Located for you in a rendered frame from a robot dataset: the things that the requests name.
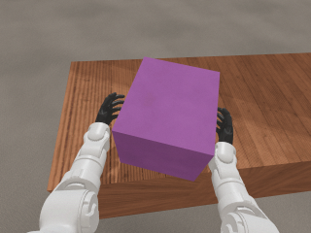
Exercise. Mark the robot right upper arm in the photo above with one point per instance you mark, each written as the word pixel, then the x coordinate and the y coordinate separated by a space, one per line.
pixel 237 222

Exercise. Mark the robot left upper arm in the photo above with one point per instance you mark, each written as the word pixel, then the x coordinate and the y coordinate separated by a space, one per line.
pixel 70 211

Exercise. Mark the pedestal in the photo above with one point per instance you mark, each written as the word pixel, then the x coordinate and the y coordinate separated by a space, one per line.
pixel 268 97

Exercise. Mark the robot left forearm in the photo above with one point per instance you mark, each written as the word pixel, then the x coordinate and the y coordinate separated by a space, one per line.
pixel 89 163

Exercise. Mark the right robot hand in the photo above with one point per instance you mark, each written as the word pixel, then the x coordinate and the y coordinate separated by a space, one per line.
pixel 225 132

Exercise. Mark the left robot hand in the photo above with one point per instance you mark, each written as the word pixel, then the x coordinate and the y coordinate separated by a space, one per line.
pixel 105 113

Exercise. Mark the carton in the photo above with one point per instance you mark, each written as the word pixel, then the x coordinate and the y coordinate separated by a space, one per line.
pixel 168 120

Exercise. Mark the robot right forearm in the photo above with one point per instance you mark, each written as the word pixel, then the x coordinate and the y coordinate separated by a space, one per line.
pixel 229 188

